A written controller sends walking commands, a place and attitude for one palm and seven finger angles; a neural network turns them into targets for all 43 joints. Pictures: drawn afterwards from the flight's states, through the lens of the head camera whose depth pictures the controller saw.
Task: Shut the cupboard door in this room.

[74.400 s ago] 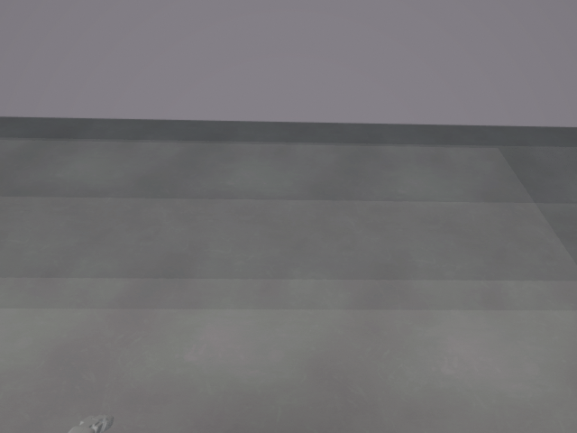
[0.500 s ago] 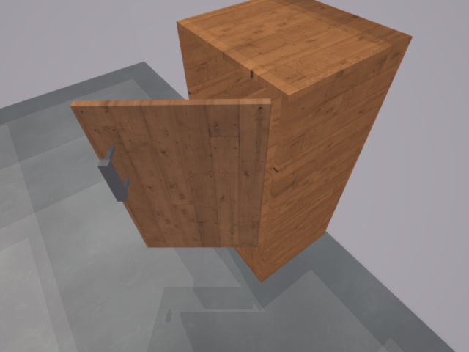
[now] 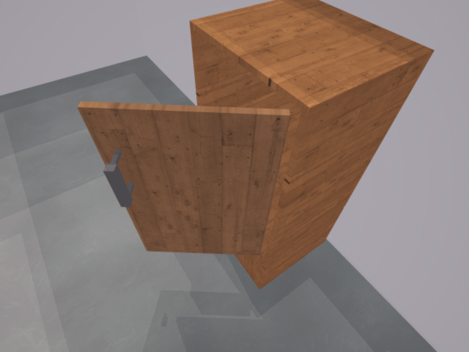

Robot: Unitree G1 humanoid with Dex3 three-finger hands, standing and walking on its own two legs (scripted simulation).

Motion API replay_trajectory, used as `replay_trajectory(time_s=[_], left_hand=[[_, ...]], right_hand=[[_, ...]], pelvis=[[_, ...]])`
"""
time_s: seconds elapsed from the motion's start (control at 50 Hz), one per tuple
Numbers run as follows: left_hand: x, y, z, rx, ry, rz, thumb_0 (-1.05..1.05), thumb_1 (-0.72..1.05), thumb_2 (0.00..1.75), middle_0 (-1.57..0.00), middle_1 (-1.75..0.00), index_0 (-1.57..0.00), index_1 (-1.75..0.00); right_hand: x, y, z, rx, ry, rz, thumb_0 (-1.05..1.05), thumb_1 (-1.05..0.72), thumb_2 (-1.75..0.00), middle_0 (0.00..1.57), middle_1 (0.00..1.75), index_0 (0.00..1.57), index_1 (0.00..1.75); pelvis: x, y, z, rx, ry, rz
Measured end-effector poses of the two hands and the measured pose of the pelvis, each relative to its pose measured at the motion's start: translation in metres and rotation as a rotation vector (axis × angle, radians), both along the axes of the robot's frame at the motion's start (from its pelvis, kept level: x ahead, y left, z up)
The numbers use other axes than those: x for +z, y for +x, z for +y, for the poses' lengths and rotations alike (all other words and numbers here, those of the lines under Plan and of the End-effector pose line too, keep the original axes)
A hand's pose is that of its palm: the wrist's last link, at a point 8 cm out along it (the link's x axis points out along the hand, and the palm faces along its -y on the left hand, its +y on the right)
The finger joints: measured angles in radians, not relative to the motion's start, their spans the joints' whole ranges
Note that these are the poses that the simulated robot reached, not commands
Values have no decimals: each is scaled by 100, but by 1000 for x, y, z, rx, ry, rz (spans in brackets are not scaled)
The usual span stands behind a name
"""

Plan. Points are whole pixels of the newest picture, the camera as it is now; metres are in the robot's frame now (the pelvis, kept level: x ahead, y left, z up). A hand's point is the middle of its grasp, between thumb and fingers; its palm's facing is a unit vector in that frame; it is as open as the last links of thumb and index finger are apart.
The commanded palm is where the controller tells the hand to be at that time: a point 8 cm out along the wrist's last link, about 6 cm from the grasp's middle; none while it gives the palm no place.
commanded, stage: come to a stop and stand still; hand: left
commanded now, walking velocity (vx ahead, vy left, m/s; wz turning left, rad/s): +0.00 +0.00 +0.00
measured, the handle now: (121, 179) +0.45 +0.28 -0.01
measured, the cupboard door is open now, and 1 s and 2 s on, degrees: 54 54 54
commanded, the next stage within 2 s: look again from close up in 0.86 s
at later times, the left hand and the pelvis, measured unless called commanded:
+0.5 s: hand out of the picture +0.01 +0.21 -0.17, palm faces +0.05 -0.98 -0.21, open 7.4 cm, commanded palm none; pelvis -0.01 +0.03 +0.00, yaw +0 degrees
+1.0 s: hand out of the picture -0.02 +0.22 -0.17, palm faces +0.03 -0.97 -0.23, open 7.4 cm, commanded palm none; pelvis -0.03 +0.03 +0.00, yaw +0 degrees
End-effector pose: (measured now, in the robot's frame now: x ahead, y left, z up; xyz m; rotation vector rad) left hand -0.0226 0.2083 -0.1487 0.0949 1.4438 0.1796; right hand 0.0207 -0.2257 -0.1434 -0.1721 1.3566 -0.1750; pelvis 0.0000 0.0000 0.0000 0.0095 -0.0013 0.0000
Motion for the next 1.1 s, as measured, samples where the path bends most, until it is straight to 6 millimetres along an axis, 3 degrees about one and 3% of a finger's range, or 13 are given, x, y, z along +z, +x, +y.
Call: replay_trajectory(time_s=[0.18,0.34,0.56,0.82,1.0,1.1], left_hand=[[4,24,29,-20,40,-63,1,91,90,-20,-30,-20,-30],[7,31,43,-36,51,-88,0,91,90,-20,-29,-20,-30],[7,17,48,-35,39,-75,0,90,90,-20,-30,-20,-30],[7,-6,52,-28,34,-42,0,90,90,-20,-30,-20,-30],[8,-7,60,-51,65,-59,0,90,90,-20,-30,-20,-30],[5,-3,65,-87,71,-95,0,90,90,-20,-30,-20,-30]], right_hand=[[1,-11,13,-7,6,15,0,-93,-90,20,30,20,30],[0,-27,25,-17,21,37,0,-91,-90,20,30,20,30],[3,-37,31,-14,19,38,0,-91,-90,20,30,20,30],[8,-28,24,7,-6,-2,0,-90,-90,20,30,20,30],[9,-18,18,29,-14,-40,0,-90,-90,20,30,20,30],[4,-13,24,41,-3,-108,0,-91,-90,19,30,20,30]], pelvis=[[1,1,12,0,2,-7],[2,-4,21,-1,3,-13],[4,-14,28,2,1,-19],[5,-24,31,3,-2,-23],[4,-30,33,1,-14,-11],[-3,-38,38,-4,-18,-13]])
